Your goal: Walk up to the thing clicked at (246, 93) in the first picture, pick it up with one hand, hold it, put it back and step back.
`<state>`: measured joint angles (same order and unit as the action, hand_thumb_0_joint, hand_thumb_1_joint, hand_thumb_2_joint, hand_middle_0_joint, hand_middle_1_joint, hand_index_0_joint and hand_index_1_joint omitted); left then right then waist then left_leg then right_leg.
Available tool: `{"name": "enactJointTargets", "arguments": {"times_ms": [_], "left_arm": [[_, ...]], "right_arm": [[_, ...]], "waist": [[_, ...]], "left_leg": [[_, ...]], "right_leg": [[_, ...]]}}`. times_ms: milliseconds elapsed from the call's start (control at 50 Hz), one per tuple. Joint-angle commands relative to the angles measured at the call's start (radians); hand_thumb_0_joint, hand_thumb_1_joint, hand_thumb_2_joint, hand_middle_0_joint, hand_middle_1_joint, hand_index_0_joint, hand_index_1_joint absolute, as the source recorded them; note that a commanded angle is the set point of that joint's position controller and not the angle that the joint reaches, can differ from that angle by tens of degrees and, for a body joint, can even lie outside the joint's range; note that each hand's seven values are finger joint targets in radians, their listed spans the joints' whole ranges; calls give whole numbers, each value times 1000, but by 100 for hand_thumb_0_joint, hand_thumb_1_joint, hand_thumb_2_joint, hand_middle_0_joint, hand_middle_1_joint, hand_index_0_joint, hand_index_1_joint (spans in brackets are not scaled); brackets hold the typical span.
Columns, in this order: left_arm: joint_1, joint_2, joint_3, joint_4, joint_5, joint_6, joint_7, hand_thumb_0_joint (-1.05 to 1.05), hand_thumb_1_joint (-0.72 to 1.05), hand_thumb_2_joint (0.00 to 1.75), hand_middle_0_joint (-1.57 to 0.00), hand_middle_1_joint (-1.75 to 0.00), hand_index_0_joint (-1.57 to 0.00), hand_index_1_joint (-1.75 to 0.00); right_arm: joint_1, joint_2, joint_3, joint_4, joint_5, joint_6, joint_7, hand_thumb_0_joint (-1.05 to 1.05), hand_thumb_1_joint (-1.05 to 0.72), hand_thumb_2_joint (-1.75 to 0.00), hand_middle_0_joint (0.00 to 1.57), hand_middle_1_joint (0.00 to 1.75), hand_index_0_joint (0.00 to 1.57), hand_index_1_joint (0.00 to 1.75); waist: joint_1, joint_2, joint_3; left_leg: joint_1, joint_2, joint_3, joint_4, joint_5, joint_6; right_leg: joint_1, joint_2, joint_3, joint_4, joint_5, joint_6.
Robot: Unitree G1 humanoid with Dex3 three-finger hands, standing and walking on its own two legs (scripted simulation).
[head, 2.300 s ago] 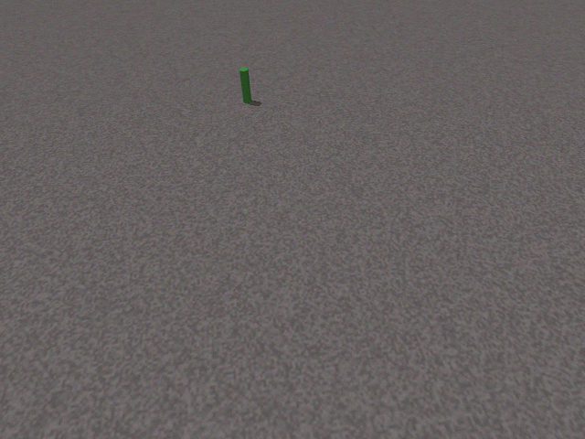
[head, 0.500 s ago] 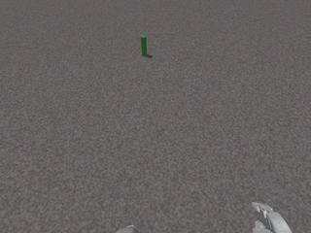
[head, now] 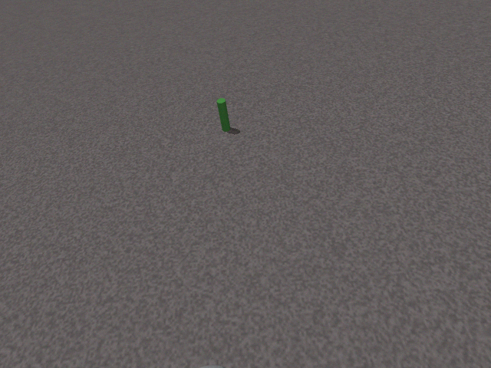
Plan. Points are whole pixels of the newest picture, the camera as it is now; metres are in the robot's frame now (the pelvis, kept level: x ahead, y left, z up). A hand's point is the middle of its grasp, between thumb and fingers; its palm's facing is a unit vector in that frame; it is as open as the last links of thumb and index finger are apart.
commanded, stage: walk up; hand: left
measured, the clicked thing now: (223, 115) +1.62 +0.24 -0.66
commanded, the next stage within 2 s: none
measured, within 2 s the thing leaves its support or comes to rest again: neither
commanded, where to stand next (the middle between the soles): +1.27 +0.05 m, yaw -1 degrees
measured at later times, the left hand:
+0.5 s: hand (132, 272) +0.35 +0.30 -0.15, palm faces -0.04 -0.95 -0.32, open 7.4 cm
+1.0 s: hand (177, 174) +0.60 +0.23 -0.10, palm faces -0.03 -0.91 -0.40, open 7.4 cm
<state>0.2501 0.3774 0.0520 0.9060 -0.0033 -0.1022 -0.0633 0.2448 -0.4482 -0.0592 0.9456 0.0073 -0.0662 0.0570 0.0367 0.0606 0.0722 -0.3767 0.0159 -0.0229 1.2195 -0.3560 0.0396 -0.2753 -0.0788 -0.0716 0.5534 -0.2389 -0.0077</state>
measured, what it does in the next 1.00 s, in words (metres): walks ahead: left foot, then right foot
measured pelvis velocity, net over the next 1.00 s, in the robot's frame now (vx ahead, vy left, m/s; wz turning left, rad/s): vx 0.52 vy -0.03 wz -0.03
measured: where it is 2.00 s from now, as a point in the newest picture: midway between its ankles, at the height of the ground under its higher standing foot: (263, 218)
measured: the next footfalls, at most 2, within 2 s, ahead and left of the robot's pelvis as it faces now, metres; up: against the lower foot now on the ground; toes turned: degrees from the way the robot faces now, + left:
left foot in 0.28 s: +0.34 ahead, +0.13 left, +0.00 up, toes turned +5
right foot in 0.76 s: +0.59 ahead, -0.12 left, +0.00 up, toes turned -5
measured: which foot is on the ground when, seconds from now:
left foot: up 0.00-0.26, down 0.28-0.80, up 0.82-1.00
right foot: down 0.00-0.32, up 0.34-0.74, down 0.76-1.00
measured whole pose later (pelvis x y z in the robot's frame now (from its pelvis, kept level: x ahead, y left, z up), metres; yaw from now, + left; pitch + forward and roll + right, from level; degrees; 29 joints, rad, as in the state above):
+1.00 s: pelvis +0.52 -0.03 +0.01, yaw -1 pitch -4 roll +2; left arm 0.26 0.36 0.03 0.88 -0.01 -0.09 -0.05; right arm 0.29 -0.42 -0.05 0.89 0.00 -0.05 0.06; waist 0.00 0.05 0.08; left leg -0.44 0.03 -0.08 1.06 -0.24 0.03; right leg -0.18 -0.01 -0.07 0.44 -0.19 -0.06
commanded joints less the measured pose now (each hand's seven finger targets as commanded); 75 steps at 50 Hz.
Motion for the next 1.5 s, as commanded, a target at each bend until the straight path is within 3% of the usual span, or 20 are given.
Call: {"name": "enactJointTargets", "arguments": {"times_ms": [0, 180, 260, 280, 300, 320, 420, 520, 620, 720, 740, 780, 800, 920, 1100, 1260, 1300, 1320, 1360, 1480], "left_arm": [[10, 279, 67, -48, -5, -29, 32, 0, 90, 90, -20, -30, -20, -30], [47, 331, 78, -71, 8, -30, 27, 0, 90, 90, -20, -30, -20, -30], [60, 289, 60, -89, 7, -12, 41, 0, 90, 90, -20, -30, -20, -30], [123, 216, 32, -90, -2, -7, 43, 0, 90, 90, -20, -30, -20, -30], [182, 175, 22, -99, -15, -1, 40, 0, 90, 90, -20, -30, -20, -30], [137, 296, 45, -75, -8, 7, 57, 0, 90, 90, -20, -30, -20, -30], [119, 249, 33, -38, -21, 13, 28, 0, 90, 90, -20, -30, -20, -30], [17, 216, 30, -84, 0, 29, 0, 0, 90, 90, -20, -30, -20, -30], [-135, 190, 32, -117, 5, 25, -19, 0, 90, 90, -20, -30, -20, -30], [1, 220, 58, -55, 6, 16, -1, 0, 90, 90, -20, -30, -20, -30], [97, 264, 77, -27, 9, 6, 12, 0, 90, 90, -20, -30, -20, -30], [195, 397, 114, -29, 11, 0, 27, 0, 90, 90, -20, -30, -20, -30], [161, 393, 111, -35, -6, 4, 31, 0, 90, 90, -20, -30, -20, -30], [0, 255, 62, -73, -11, -12, 40, 0, 90, 90, -20, -30, -20, -30], [65, 289, 84, -97, 14, -21, 44, 0, 90, 90, -20, -30, -20, -30], [98, 303, 85, -92, 9, -11, 48, 0, 90, 90, -20, -30, -20, -30], [84, 307, 76, -103, 7, -5, 49, 0, 90, 90, -20, -30, -20, -30], [116, 255, 54, -111, 4, 0, 49, 0, 90, 90, -20, -30, -20, -30], [196, 222, 49, -106, -14, 15, 56, 0, 90, 90, -20, -30, -20, -30], [177, 226, 38, -54, -15, 33, 34, 0, 90, 90, -20, -30, -20, -30]], "right_arm": [[38, -144, -51, -86, 0, -9, 5, 0, -90, -90, 20, 30, 20, 30], [-185, -121, -63, -163, -22, -9, 45, 0, -90, -90, 20, 30, 20, 30], [100, -194, -98, -78, -52, -20, 27, 0, -90, -90, 20, 30, 20, 30], [209, -261, -124, -59, -67, -27, 11, 0, -90, -90, 20, 30, 20, 30], [188, -314, -133, -99, -54, -34, 0, 0, -90, -90, 20, 30, 20, 30], [140, -320, -137, -109, -13, -31, -1, 0, -90, -90, 20, 30, 20, 30], [23, -182, -69, -129, 2, -50, -22, 0, -90, -90, 20, 30, 20, 30], [26, -183, -71, -153, -4, -63, -20, 0, -90, -90, 20, 30, 20, 30], [48, -196, -73, -148, -2, -57, -15, 0, -90, -90, 20, 30, 20, 30], [55, -203, -76, -162, -12, -36, -29, 0, -90, -90, 20, 30, 20, 30], [94, -158, -57, -165, -17, -37, -27, 0, -90, -90, 20, 30, 20, 30], [196, -133, -37, -166, 1, -32, -22, 0, -90, -90, 20, 30, 20, 30], [157, -209, -49, -133, -4, -23, -37, 0, -90, -90, 20, 30, 20, 30], [165, -133, -41, -72, -8, 12, -14, 0, -90, -90, 20, 30, 20, 30], [-30, -142, -63, -131, -32, 26, 19, 0, -90, -90, 20, 30, 20, 30], [-99, -133, -56, -159, -34, 0, 26, 0, -90, -90, 20, 30, 20, 30], [34, -155, -68, -124, -38, -8, 18, 0, -90, -90, 20, 30, 20, 30], [170, -209, -90, -85, -52, -17, 6, 0, -90, -90, 20, 30, 20, 30], [222, -319, -119, -121, -32, -23, -14, 0, -90, -90, 20, 30, 20, 30], [79, -180, -64, -152, 5, -35, -34, 0, -90, -90, 20, 30, 20, 30]], "waist": [[-37, -210, -56], [4, -162, -25], [-135, 37, -179], [-173, 205, -236], [-133, 311, -262], [-136, 174, -243], [-35, 45, -44], [-42, 82, 2], [-75, 65, 18], [4, -38, -118], [49, -132, -192], [68, -385, -273], [68, -296, -243], [-49, -195, -9], [-3, -154, 73], [3, -136, 17], [-72, -66, -51], [-125, 64, -143], [-127, 235, -216], [-38, 60, -56]], "left_leg": [[-133, 52, -47, -130, 134, 2], [16, 78, 50, -633, 308, -12], [390, 30, 47, -704, 172, 75], [565, 160, -163, -762, -35, 126], [683, 390, -626, -878, -125, 191], [638, 423, -705, -942, -171, 261], [253, 226, -131, -949, 464, 80], [266, 218, -21, -996, 491, 166], [231, 184, 36, -978, 489, 121], [280, 188, 32, -681, 506, 106], [190, 130, 62, -467, 448, 75], [-213, -62, 74, -66, -145, 12], [-247, -4, -2, 1, -163, 14], [-71, 30, -57, -143, 140, -1], [-234, 77, -65, -431, 251, -57], [-55, 70, 38, -652, 191, 6], [177, 26, 65, -729, 203, 35], [395, 38, 1, -748, 129, 78], [633, 405, -678, -932, -42, 243], [288, 220, -113, -912, 510, 112]], "right_leg": [[118, -130, 144, -276, 278, -147], [102, -188, 81, -300, 100, -159], [39, -109, 14, 176, 316, -111], [-168, -28, -27, 472, 160, -76], [-407, 122, 36, 645, -302, -39], [-432, 64, 124, 702, -286, -67], [-242, -14, 175, 532, -38, -22], [-290, -38, 96, 322, 46, 15], [-145, -12, 25, 28, 211, -11], [110, 25, 15, -67, 149, -52], [294, 19, 45, -73, 93, -74], [593, -359, 703, -251, -85, -211], [526, -387, 757, -265, -133, -255], [63, -112, 169, -311, 216, -72], [133, -176, 176, -419, -120, -114], [216, -194, 117, -217, 258, -166], [151, -148, 70, -19, 361, -135], [34, -73, 26, 244, 343, -100], [-379, 144, 33, 631, -328, -37], [-218, 15, 167, 543, -56, -17]]}}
